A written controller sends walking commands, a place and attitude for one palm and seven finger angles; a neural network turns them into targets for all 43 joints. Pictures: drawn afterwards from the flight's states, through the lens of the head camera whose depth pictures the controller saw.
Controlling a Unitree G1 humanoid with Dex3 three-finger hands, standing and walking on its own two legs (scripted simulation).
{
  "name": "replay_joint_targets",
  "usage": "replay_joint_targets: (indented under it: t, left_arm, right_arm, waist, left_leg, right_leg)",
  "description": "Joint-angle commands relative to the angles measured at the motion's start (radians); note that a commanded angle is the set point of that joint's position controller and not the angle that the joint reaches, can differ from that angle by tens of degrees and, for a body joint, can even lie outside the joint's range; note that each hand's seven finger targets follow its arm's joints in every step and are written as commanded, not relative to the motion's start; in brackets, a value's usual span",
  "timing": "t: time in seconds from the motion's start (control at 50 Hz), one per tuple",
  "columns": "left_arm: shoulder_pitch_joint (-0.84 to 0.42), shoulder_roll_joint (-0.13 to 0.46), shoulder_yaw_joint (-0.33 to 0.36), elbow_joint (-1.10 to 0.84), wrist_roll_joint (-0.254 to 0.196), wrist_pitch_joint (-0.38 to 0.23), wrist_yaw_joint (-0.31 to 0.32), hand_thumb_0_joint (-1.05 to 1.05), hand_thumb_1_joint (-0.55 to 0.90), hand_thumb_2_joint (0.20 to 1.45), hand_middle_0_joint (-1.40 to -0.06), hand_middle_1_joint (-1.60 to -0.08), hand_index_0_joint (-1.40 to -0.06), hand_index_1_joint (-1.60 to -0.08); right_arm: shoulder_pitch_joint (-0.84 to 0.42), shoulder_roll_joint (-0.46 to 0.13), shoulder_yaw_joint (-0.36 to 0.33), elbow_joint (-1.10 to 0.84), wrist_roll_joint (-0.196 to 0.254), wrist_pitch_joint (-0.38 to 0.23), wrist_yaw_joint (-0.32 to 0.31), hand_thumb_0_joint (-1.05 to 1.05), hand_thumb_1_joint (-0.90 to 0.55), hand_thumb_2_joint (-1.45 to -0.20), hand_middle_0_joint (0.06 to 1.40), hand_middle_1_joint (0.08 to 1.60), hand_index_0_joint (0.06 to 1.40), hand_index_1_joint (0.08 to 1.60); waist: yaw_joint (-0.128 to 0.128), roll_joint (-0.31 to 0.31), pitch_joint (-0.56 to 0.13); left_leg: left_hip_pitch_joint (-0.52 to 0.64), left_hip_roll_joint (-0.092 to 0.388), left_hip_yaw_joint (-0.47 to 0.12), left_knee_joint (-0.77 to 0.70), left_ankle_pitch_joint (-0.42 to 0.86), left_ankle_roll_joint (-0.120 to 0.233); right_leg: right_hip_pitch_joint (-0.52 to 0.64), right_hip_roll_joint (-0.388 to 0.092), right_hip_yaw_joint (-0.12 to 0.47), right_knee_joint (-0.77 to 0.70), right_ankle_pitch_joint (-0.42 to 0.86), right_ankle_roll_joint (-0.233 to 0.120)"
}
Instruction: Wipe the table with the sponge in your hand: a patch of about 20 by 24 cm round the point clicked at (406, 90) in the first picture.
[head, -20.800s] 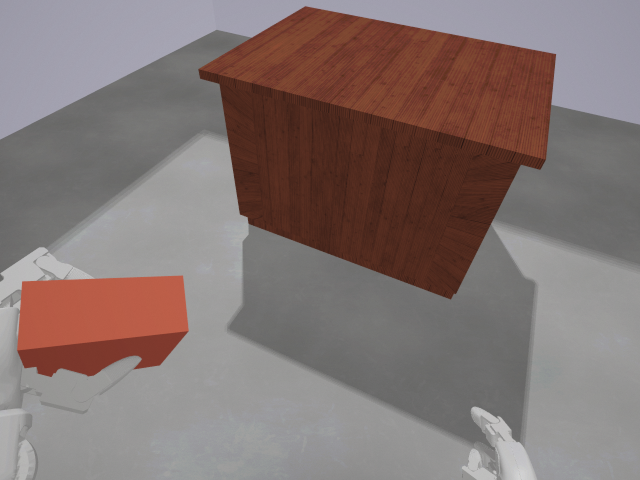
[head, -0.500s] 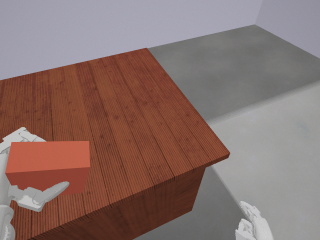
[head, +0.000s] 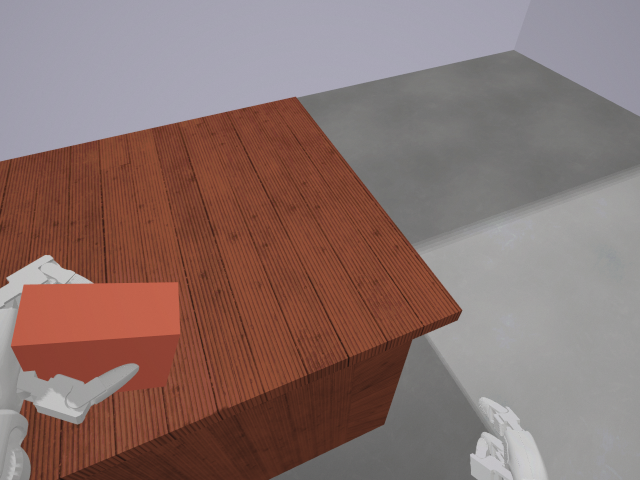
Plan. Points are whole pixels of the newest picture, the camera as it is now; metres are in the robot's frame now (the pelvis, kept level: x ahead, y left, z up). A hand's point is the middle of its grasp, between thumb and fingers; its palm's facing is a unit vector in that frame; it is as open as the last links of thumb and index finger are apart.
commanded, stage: come to a stop and stand still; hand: left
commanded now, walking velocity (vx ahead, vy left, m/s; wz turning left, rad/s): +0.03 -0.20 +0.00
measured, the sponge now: (128, 342) +0.22 +0.20 +0.14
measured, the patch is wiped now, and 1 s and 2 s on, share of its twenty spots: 0.00 0.00 0.00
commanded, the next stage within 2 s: look again from close up in 1.20 s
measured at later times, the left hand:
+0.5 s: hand (65, 366) +0.19 +0.24 +0.14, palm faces +0.22 -0.87 -0.44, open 9.6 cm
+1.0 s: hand out of the picture +0.19 +0.35 +0.17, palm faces +0.37 -0.85 -0.38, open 9.6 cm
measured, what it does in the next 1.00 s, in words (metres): shifts its weight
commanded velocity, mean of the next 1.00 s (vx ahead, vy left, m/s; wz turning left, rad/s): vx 0.00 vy -0.01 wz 0.00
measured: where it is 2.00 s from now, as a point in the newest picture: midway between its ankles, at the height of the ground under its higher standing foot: outside the picture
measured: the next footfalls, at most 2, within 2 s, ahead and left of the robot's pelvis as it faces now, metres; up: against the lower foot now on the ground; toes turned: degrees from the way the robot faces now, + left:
none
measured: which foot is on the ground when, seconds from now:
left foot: down 0.00-1.00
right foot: down 0.00-1.00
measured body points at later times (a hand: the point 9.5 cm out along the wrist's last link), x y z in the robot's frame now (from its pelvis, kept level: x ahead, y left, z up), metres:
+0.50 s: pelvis -0.03 +0.02 +0.00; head +0.02 +0.03 +0.45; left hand +0.17 +0.29 +0.17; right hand +0.13 -0.22 -0.09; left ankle -0.03 +0.15 -0.72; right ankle +0.00 -0.03 -0.74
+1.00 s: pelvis -0.03 +0.10 +0.00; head +0.00 +0.13 +0.45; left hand +0.17 +0.39 +0.19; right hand +0.15 -0.12 -0.06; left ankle -0.02 +0.15 -0.74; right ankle +0.00 -0.03 -0.74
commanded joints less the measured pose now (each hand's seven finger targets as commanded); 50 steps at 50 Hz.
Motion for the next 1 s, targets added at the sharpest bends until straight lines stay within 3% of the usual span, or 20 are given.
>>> replay_joint_targets:
  t: [0.0, 0.1, 0.12, 0.14, 0.16, 0.18, 0.22, 0.24, 0.28, 0.32, 0.36, 0.38, 0.46, 0.5, 0.54, 0.58, 0.62, 0.7, 0.84, 0.98]
  left_arm:
    - [-0.076, 0.186, 0.136, -0.222, -0.002, -0.076, 0.02, 0.0, 0.1, 1.3, -1.2, -1.6, -1.2, -1.6]
    - [-0.061, 0.186, 0.139, -0.23, -0.001, -0.078, 0.022, 0.0, 0.1, 1.3, -1.2, -1.6, -1.2, -1.6]
    - [-1.037, 0.903, 0.695, -0.315, 0.174, -0.168, 0.001, 0.0, 0.1, 1.3, -1.2, -1.6, -1.2, -1.6]
    - [-0.565, 0.364, 0.328, 0.175, 0.1, -0.134, -0.05, 0.0, 0.1, 1.3, -1.2, -1.6, -1.2, -1.6]
    - [-0.352, 0.336, 0.304, 0.089, 0.069, -0.158, -0.04, 0.0, 0.1, 1.3, -1.2, -1.6, -1.2, -1.6]
    - [-0.26, 0.195, 0.178, 0.155, 0.059, -0.148, -0.039, 0.0, 0.1, 1.3, -1.2, -1.6, -1.2, -1.6]
    - [-0.205, 0.149, 0.127, -0.032, 0.057, -0.199, -0.047, 0.0, 0.1, 1.3, -1.2, -1.6, -1.2, -1.6]
    - [-0.156, 0.118, 0.101, -0.106, 0.056, -0.214, -0.045, 0.0, 0.1, 1.3, -1.2, -1.6, -1.2, -1.6]
    - [-0.079, 0.079, 0.068, -0.215, 0.07, -0.222, -0.035, 0.0, 0.1, 1.3, -1.2, -1.6, -1.2, -1.6]
    - [-0.057, 0.186, 0.164, -0.263, 0.086, -0.238, -0.016, 0.0, 0.1, 1.3, -1.2, -1.6, -1.2, -1.6]
    - [-0.049, 0.243, 0.236, -0.269, 0.071, -0.245, 0.004, 0.0, 0.1, 1.3, -1.2, -1.6, -1.2, -1.6]
    - [-0.042, 0.309, 0.318, -0.257, 0.071, -0.249, 0.026, 0.0, 0.1, 1.3, -1.2, -1.6, -1.2, -1.6]
    - [-0.125, 0.214, 0.252, -0.235, 0.064, -0.269, 0.049, 0.0, 0.1, 1.3, -1.2, -1.6, -1.2, -1.6]
    - [-0.144, 0.182, 0.219, -0.183, 0.07, -0.275, 0.055, 0.0, 0.1, 1.3, -1.2, -1.6, -1.2, -1.6]
    - [-0.179, 0.166, 0.19, -0.159, 0.078, -0.281, 0.045, 0.0, 0.1, 1.3, -1.2, -1.6, -1.2, -1.6]
    - [-0.133, 0.1, 0.126, -0.071, 0.089, -0.261, 0.031, 0.0, 0.1, 1.3, -1.2, -1.6, -1.2, -1.6]
    - [-0.175, 0.116, 0.105, -0.122, 0.099, -0.26, 0.02, 0.0, 0.1, 1.3, -1.2, -1.6, -1.2, -1.6]
    - [-0.18, 0.096, 0.074, -0.126, 0.11, -0.261, 0.012, 0.0, 0.1, 1.3, -1.2, -1.6, -1.2, -1.6]
    - [-0.229, 0.168, 0.15, -0.206, 0.115, -0.292, 0.008, 0.0, 0.1, 1.3, -1.2, -1.6, -1.2, -1.6]
    - [-0.212, 0.127, 0.115, -0.186, 0.119, -0.299, -0.002, 0.0, 0.1, 1.3, -1.2, -1.6, -1.2, -1.6]
  right_arm:
    - [-0.107, -0.107, -0.037, -0.159, 0.004, -0.051, -0.01, 0.0, -0.9, -0.9, 0.2, 0.3, 0.2, 0.3]
    - [-0.109, -0.107, -0.038, -0.16, 0.003, -0.054, -0.01, 0.0, -0.9, -0.9, 0.2, 0.3, 0.2, 0.3]
    - [0.211, -0.124, -0.115, -0.044, -0.026, -0.143, -0.027, 0.0, -0.9, -0.9, 0.2, 0.3, 0.2, 0.3]
    - [0.028, -0.084, -0.095, -0.09, -0.037, -0.147, -0.011, 0.0, -0.9, -0.9, 0.2, 0.3, 0.2, 0.3]
    - [0.018, -0.106, -0.102, -0.154, -0.01, -0.143, -0.003, 0.0, -0.9, -0.9, 0.2, 0.3, 0.2, 0.3]
    - [-0.033, -0.111, -0.099, -0.136, 0.003, -0.149, 0.007, 0.0, -0.9, -0.9, 0.2, 0.3, 0.2, 0.3]
    - [-0.01, -0.129, -0.094, -0.155, -0.011, -0.153, 0.026, 0.0, -0.9, -0.9, 0.2, 0.3, 0.2, 0.3]
    - [-0.043, -0.124, -0.085, -0.171, -0.015, -0.156, 0.042, 0.0, -0.9, -0.9, 0.2, 0.3, 0.2, 0.3]
    - [-0.096, -0.083, -0.064, -0.184, -0.005, -0.168, 0.065, 0.0, -0.9, -0.9, 0.2, 0.3, 0.2, 0.3]
    - [-0.057, -0.091, -0.072, -0.197, -0.008, -0.181, 0.061, 0.0, -0.9, -0.9, 0.2, 0.3, 0.2, 0.3]
    - [-0.051, -0.078, -0.067, -0.191, -0.012, -0.189, 0.045, 0.0, -0.9, -0.9, 0.2, 0.3, 0.2, 0.3]
    - [-0.065, -0.082, -0.064, -0.169, -0.007, -0.184, 0.034, 0.0, -0.9, -0.9, 0.2, 0.3, 0.2, 0.3]
    - [-0.049, -0.061, -0.042, -0.13, -0.02, -0.198, 0.012, 0.0, -0.9, -0.9, 0.2, 0.3, 0.2, 0.3]
    - [-0.052, -0.065, -0.033, -0.097, -0.033, -0.208, 0.001, 0.0, -0.9, -0.9, 0.2, 0.3, 0.2, 0.3]
    - [-0.051, -0.097, -0.047, -0.097, -0.031, -0.224, 0.001, 0.0, -0.9, -0.9, 0.2, 0.3, 0.2, 0.3]
    - [-0.064, -0.107, -0.055, -0.101, -0.008, -0.222, 0.011, 0.0, -0.9, -0.9, 0.2, 0.3, 0.2, 0.3]
    - [-0.067, -0.1, -0.039, -0.11, -0.025, -0.214, 0.017, 0.0, -0.9, -0.9, 0.2, 0.3, 0.2, 0.3]
    - [-0.077, -0.098, -0.031, -0.112, -0.029, -0.208, 0.024, 0.0, -0.9, -0.9, 0.2, 0.3, 0.2, 0.3]
    - [-0.066, -0.093, -0.032, -0.139, -0.032, -0.207, 0.017, 0.0, -0.9, -0.9, 0.2, 0.3, 0.2, 0.3]
    - [-0.052, -0.097, -0.038, -0.13, -0.032, -0.217, 0.026, 0.0, -0.9, -0.9, 0.2, 0.3, 0.2, 0.3]
  waist:
    - [-0.006, 0.007, -0.113]
    - [-0.003, 0.031, -0.122]
    - [-0.002, -0.335, 0.11]
    - [0.019, -0.247, -0.073]
    - [0.057, -0.215, -0.026]
    - [0.039, -0.024, -0.082]
    - [0.032, 0.186, -0.159]
    - [0.047, 0.241, -0.181]
    - [0.066, 0.197, -0.166]
    - [0.057, -0.078, -0.149]
    - [0.046, -0.346, -0.129]
    - [0.049, -0.293, -0.138]
    - [0.021, -0.077, -0.137]
    - [0.017, 0.019, -0.14]
    - [0.037, 0.076, -0.135]
    - [0.039, -0.034, -0.121]
    - [0.032, 0.04, -0.1]
    - [0.03, -0.012, -0.07]
    - [0.03, 0.099, -0.05]
    - [0.027, 0.093, -0.097]
  left_leg:
    - [0.058, 0.049, -0.054, -0.032, 0.135, 0.091]
    - [0.063, 0.045, -0.05, -0.027, 0.153, 0.091]
    - [-0.038, -0.004, 0.184, 0.017, 0.096, 0.062]
    - [0.004, -0.086, 0.116, 0.021, 0.123, 0.085]
    - [-0.035, -0.072, 0.112, 0.069, 0.1, 0.057]
    - [0.039, -0.066, 0.128, 0.013, 0.102, 0.068]
    - [0.055, 0.032, 0.041, -0.05, 0.162, 0.134]
    - [-0.009, 0.094, -0.033, -0.049, 0.17, 0.168]
    - [-0.086, 0.091, -0.025, -0.045, 0.116, 0.161]
    - [-0.162, -0.009, 0.029, 0.065, 0.001, 0.103]
    - [-0.146, -0.122, 0.029, 0.264, -0.09, 0.066]
    - [-0.149, -0.115, 0.005, 0.316, -0.127, 0.066]
    - [-0.109, -0.093, -0.043, 0.159, -0.073, 0.067]
    - [0.064, -0.096, -0.036, -0.065, 0.066, 0.075]
    - [0.067, -0.002, -0.123, -0.131, 0.183, 0.107]
    - [0.044, 0.007, -0.114, -0.099, 0.209, 0.114]
    - [-0.039, 0.015, -0.158, -0.15, 0.191, 0.112]
    - [-0.082, -0.002, -0.149, -0.188, 0.078, 0.102]
    - [-0.142, 0.009, -0.187, -0.253, -0.025, 0.08]
    - [0.019, 0.003, -0.17, -0.223, 0.254, -0.003]
  right_leg:
    - [0.023, -0.191, 0.174, -0.094, 0.185, 0.114]
    - [0.038, -0.194, 0.179, -0.093, 0.218, 0.123]
    - [-0.081, -0.105, 0.091, -0.158, 0.384, 0.329]
    - [-0.007, -0.16, 0.156, -0.04, 0.524, 0.244]
    - [0.047, -0.195, 0.207, -0.084, 0.643, 0.285]
    - [0.074, -0.209, 0.202, 0.0, 0.655, 0.238]
    - [0.055, -0.176, 0.15, 0.193, 0.435, 0.264]
    - [0.067, -0.165, 0.149, 0.274, 0.263, 0.25]
    - [0.117, -0.151, 0.13, 0.204, 0.085, 0.2]
    - [0.155, -0.18, 0.191, 0.057, 0.09, 0.168]
    - [0.073, -0.305, 0.362, -0.132, 0.131, 0.109]
    - [0.047, -0.346, 0.412, -0.162, 0.126, 0.088]
    - [0.071, -0.352, 0.37, -0.101, 0.21, 0.014]
    - [0.012, -0.258, 0.248, -0.053, 0.087, 0.051]
    - [0.036, -0.187, 0.203, 0.001, 0.069, 0.109]
    - [0.057, -0.174, 0.212, -0.02, 0.111, 0.146]
    - [0.112, -0.174, 0.169, 0.009, 0.135, 0.126]
    - [0.117, -0.165, 0.156, -0.028, 0.062, 0.112]
    - [0.164, -0.143, 0.139, 0.0, 0.055, 0.101]
    - [0.104, -0.127, 0.107, 0.016, 0.113, 0.099]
